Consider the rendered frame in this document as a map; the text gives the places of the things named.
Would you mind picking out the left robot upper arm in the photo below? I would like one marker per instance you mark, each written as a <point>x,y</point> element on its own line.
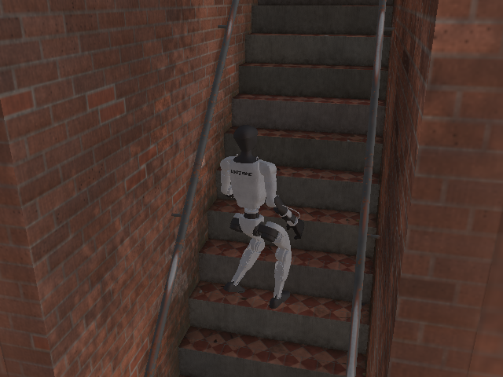
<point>226,187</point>

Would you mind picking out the right robot upper arm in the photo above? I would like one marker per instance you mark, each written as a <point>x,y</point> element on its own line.
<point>269,171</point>

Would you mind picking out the humanoid robot head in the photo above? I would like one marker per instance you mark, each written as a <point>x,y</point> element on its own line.
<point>246,138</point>

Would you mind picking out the robot right hand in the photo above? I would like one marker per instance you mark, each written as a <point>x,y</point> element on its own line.
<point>298,229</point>

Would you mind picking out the right robot shin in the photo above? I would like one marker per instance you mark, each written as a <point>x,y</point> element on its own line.
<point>281,273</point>

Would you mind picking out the right robot forearm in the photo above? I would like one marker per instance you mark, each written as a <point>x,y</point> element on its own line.
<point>284,212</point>

